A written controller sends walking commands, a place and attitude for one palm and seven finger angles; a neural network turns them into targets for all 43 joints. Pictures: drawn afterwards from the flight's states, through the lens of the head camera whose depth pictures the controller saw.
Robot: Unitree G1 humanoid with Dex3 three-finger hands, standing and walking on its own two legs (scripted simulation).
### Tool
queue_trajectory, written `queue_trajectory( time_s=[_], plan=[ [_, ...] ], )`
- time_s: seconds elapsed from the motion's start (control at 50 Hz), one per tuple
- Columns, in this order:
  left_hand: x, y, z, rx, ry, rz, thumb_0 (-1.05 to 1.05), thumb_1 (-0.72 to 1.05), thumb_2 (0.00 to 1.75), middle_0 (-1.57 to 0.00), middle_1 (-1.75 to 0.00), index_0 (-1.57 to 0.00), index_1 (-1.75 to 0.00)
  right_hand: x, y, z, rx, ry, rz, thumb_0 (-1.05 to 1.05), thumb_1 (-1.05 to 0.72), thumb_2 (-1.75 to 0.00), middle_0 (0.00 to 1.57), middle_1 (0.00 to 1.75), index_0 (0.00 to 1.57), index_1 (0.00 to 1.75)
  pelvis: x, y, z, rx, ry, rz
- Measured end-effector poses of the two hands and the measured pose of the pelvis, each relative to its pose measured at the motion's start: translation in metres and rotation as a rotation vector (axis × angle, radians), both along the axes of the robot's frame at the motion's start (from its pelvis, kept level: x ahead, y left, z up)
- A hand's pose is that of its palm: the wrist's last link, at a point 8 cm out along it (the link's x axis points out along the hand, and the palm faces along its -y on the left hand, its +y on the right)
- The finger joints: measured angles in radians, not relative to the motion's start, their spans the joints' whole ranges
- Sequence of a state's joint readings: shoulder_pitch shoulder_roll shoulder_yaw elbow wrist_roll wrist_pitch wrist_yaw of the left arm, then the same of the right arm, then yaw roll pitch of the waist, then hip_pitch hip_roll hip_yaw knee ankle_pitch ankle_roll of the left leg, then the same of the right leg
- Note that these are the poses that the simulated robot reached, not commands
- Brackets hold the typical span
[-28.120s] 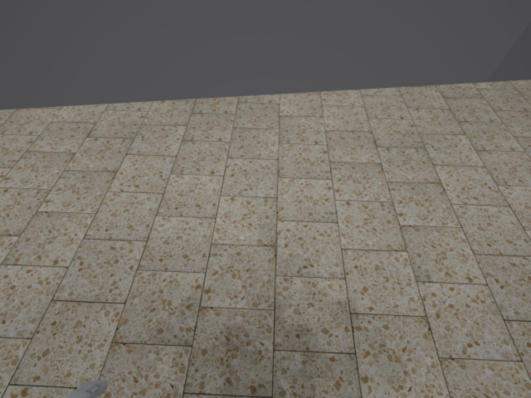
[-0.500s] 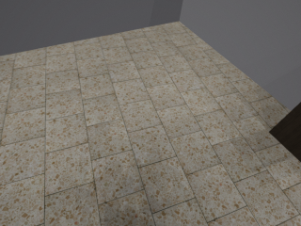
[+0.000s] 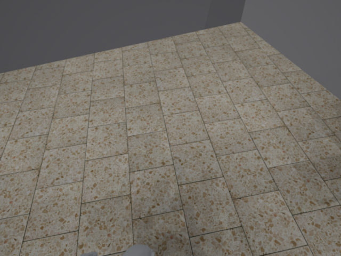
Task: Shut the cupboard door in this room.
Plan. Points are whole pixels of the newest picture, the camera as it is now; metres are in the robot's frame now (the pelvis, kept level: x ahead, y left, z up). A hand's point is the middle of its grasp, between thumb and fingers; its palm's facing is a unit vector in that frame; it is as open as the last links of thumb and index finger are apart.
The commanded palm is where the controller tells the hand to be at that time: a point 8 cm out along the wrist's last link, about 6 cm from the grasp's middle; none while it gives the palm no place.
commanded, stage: turn or walk to find it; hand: left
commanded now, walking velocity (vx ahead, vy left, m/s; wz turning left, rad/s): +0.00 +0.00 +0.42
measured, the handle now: out of the picture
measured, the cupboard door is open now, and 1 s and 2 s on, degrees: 80 80 80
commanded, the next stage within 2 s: none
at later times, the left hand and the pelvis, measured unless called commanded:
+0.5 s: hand out of the picture +0.02 +0.27 -0.17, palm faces +0.22 -0.94 -0.24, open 7.4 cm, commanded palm none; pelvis -0.01 +0.05 +0.01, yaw +11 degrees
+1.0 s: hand out of the picture -0.03 +0.19 -0.15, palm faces +0.43 -0.87 -0.26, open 7.4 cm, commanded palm none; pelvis -0.01 +0.00 +0.00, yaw +25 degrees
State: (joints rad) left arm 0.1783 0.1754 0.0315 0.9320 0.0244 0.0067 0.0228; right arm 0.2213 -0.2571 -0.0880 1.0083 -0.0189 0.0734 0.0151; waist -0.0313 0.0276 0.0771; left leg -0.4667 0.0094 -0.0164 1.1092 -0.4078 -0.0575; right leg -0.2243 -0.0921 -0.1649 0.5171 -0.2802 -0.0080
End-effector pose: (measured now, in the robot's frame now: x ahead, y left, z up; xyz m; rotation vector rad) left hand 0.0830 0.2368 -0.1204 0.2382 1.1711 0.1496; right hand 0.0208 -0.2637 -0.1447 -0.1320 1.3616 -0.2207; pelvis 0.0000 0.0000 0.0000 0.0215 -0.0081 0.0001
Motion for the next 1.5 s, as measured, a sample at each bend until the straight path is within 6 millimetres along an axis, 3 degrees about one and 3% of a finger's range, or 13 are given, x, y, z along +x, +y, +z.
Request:
queue_trajectory(
  time_s=[0.1, 0.26, 0.34, 0.44, 0.56, 0.7, 0.78, 0.92, 1.04, 1.18, 1.24, 1.38, 1.5],
  plan=[
    [-0.032, 0.012, -0.013, -0.033, 0.050, 0.065, 0.00, 0.90, 0.89, -0.20, -0.30, -0.20, -0.30, 0.015, 0.012, 0.006, -0.020, 0.018, 0.073, 0.01, -0.91, -0.90, 0.20, 0.30, 0.20, 0.30, -0.002, 0.010, -0.001, -0.003, 0.006, 0.049],
    [-0.092, 0.062, -0.043, -0.054, 0.181, 0.197, 0.00, 0.90, 0.89, -0.20, -0.30, -0.20, -0.30, 0.066, 0.060, 0.016, -0.062, -0.102, 0.204, 0.01, -0.91, -0.90, 0.20, 0.30, 0.20, 0.30, -0.007, 0.042, -0.012, -0.030, 0.014, 0.109],
    [-0.099, 0.076, -0.032, -0.052, 0.187, 0.234, 0.01, 0.91, 0.89, -0.20, -0.30, -0.20, -0.30, 0.077, 0.080, 0.027, -0.059, -0.126, 0.242, 0.01, -0.91, -0.90, 0.20, 0.30, 0.20, 0.30, -0.007, 0.050, -0.001, -0.050, 0.018, 0.139],
    [-0.091, 0.084, -0.021, -0.043, 0.125, 0.257, 0.01, 0.91, 0.90, -0.20, -0.30, -0.20, -0.30, 0.083, 0.093, 0.029, -0.035, -0.132, 0.274, 0.01, -0.91, -0.90, 0.20, 0.30, 0.20, 0.30, -0.007, 0.054, 0.005, -0.051, 0.018, 0.173],
    [-0.070, 0.076, -0.012, -0.027, 0.051, 0.268, 0.00, 0.91, 0.90, -0.20, -0.30, -0.19, -0.30, 0.078, 0.088, 0.020, -0.006, -0.107, 0.287, 0.01, -0.90, -0.90, 0.20, 0.30, 0.21, 0.30, -0.007, 0.046, 0.004, -0.039, 0.017, 0.221],
    [-0.049, 0.046, -0.003, 0.004, -0.043, 0.277, 0.00, 0.91, 0.90, -0.20, -0.30, -0.20, -0.30, 0.071, 0.056, -0.004, 0.026, -0.049, 0.295, 0.01, -0.90, -0.90, 0.20, 0.30, 0.21, 0.30, -0.004, 0.018, -0.005, -0.008, 0.025, 0.282],
    [-0.062, 0.026, 0.004, 0.017, -0.058, 0.309, 0.00, 0.91, 0.89, -0.20, -0.30, -0.20, -0.30, 0.076, 0.039, -0.010, 0.033, -0.019, 0.320, 0.01, -0.91, -0.90, 0.20, 0.30, 0.20, 0.30, -0.004, 0.005, -0.005, -0.005, 0.012, 0.330],
    [-0.107, 0.003, 0.005, 0.003, 0.007, 0.416, 0.00, 0.90, 0.89, -0.20, -0.30, -0.20, -0.30, 0.094, 0.029, -0.004, 0.025, 0.009, 0.403, 0.01, -0.91, -0.90, 0.20, 0.30, 0.20, 0.30, -0.004, -0.004, 0.002, 0.014, 0.004, 0.405],
    [-0.160, -0.004, -0.003, -0.025, 0.086, 0.513, 0.00, 0.91, 0.89, -0.20, -0.30, -0.20, -0.30, 0.120, 0.049, 0.001, 0.011, -0.003, 0.502, 0.01, -0.91, -0.90, 0.20, 0.30, 0.20, 0.30, -0.009, 0.000, 0.002, 0.016, 0.008, 0.461],
    [-0.234, 0.008, -0.030, -0.067, 0.179, 0.640, 0.00, 0.90, 0.89, -0.20, -0.30, -0.20, -0.30, 0.160, 0.110, 0.009, -0.006, -0.139, 0.649, 0.01, -0.91, -0.90, 0.20, 0.30, 0.20, 0.30, -0.025, 0.023, -0.011, -0.024, 0.004, 0.532],
    [-0.256, 0.016, -0.036, -0.075, 0.219, 0.677, 0.00, 0.90, 0.89, -0.20, -0.30, -0.20, -0.30, 0.167, 0.135, 0.018, -0.003, -0.196, 0.693, 0.01, -0.91, -0.90, 0.20, 0.30, 0.20, 0.30, -0.032, 0.030, -0.011, -0.017, -0.002, 0.545],
    [-0.251, 0.034, -0.021, -0.068, 0.142, 0.711, 0.01, 0.91, 0.89, -0.20, -0.30, -0.20, -0.30, 0.160, 0.157, 0.031, 0.009, -0.212, 0.740, 0.01, -0.91, -0.90, 0.20, 0.30, 0.20, 0.30, -0.040, 0.037, 0.003, -0.040, -0.013, 0.598],
    [-0.224, 0.040, -0.012, -0.041, 0.044, 0.708, 0.00, 0.91, 0.90, -0.20, -0.30, -0.19, -0.30, 0.145, 0.147, 0.025, 0.029, -0.165, 0.739, 0.01, -0.91, -0.90, 0.20, 0.30, 0.20, 0.30, -0.040, 0.030, 0.004, -0.037, -0.014, 0.641]
  ],
)
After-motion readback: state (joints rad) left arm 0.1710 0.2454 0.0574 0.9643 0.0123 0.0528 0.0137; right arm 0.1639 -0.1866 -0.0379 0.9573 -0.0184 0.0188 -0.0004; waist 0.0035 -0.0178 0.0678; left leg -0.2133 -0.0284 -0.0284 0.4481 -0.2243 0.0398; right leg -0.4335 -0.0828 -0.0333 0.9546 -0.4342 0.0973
